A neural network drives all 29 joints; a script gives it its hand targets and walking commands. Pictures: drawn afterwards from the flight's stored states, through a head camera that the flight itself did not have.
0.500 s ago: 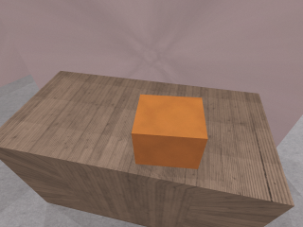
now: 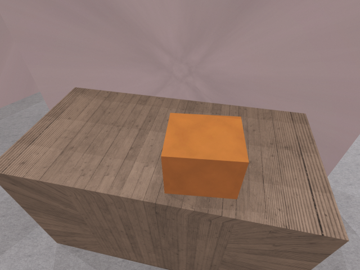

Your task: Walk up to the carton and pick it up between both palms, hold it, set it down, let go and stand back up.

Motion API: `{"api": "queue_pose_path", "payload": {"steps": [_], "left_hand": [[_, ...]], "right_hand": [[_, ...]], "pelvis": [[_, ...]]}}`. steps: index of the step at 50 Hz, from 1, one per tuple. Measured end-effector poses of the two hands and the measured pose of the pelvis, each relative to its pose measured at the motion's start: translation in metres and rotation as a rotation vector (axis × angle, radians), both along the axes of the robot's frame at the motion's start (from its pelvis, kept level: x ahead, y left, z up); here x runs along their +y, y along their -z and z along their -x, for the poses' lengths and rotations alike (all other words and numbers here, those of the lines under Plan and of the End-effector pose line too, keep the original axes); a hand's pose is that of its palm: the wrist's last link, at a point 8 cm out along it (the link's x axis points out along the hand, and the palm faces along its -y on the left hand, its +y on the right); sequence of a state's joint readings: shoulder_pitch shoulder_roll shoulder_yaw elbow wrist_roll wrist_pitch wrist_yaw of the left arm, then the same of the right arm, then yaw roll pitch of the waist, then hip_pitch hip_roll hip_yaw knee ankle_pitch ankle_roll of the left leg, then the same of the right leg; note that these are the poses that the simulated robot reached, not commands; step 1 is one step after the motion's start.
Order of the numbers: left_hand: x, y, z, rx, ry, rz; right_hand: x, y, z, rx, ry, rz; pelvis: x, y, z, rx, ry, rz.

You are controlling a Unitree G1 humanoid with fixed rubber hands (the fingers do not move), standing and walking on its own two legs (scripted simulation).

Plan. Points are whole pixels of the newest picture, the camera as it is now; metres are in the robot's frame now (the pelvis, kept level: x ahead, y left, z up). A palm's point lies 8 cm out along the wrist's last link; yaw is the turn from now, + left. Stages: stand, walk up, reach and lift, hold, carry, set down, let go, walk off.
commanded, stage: stand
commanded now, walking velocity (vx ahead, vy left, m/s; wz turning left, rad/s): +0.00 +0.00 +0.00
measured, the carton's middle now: (202, 155) +0.49 -0.06 -0.04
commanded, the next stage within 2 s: none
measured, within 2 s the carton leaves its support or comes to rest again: neither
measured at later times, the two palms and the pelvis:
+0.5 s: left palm out of the picture -0.02 +0.27 -0.13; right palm out of the picture +0.01 -0.25 -0.12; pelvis -0.03 +0.01 +0.00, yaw -1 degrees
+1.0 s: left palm out of the picture -0.02 +0.23 -0.14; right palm out of the picture +0.03 -0.23 -0.13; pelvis -0.01 +0.00 +0.00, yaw +2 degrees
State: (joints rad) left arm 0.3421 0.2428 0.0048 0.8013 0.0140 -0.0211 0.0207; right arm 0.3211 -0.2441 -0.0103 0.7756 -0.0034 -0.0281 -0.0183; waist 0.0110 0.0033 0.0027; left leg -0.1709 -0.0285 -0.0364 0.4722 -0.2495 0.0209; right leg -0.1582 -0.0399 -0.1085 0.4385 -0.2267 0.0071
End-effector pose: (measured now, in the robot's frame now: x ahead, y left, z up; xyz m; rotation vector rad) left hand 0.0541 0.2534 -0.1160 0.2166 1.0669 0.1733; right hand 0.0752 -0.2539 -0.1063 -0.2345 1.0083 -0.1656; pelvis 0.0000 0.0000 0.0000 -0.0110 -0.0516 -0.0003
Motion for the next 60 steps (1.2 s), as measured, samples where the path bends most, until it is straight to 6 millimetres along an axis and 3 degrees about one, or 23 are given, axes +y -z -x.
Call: {"api": "queue_pose_path", "payload": {"steps": [16,25,34,52,60], "left_hand": [[0.012,0.006,0.045,0.088,0.014,-0.008],[0.012,0.009,0.069,0.144,0.002,-0.009],[0.006,0.012,0.077,0.185,-0.013,-0.003],[-0.028,0.023,0.076,0.258,-0.119,0.070],[-0.037,0.028,0.074,0.294,-0.141,0.089]], "right_hand": [[0.008,0.008,0.051,0.074,0.024,-0.007],[0.008,0.012,0.064,0.101,0.038,-0.013],[0.008,0.017,0.071,0.140,0.048,-0.026],[0.027,0.026,0.039,0.205,-0.002,-0.076],[0.030,0.030,0.036,0.246,0.013,-0.080]], "pelvis": [[0.009,0.001,0.022,0.005,0.015,-0.010],[0.010,0.001,0.027,0.013,0.022,-0.013],[0.006,0.002,0.026,0.029,0.014,-0.011],[-0.002,-0.001,0.006,0.071,-0.034,-0.008],[-0.003,-0.001,-0.005,0.059,-0.040,-0.009]]}}
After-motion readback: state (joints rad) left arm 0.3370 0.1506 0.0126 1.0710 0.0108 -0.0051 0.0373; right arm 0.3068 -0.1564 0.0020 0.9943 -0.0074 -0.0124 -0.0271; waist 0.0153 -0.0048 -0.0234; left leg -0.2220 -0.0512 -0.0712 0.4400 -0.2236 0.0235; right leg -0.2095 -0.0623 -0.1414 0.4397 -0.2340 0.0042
